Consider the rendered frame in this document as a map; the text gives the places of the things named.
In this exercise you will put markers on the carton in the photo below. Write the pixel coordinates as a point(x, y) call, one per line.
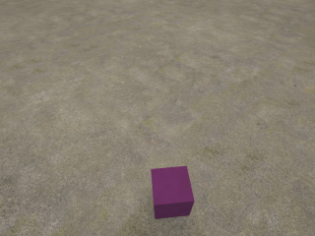
point(172, 192)

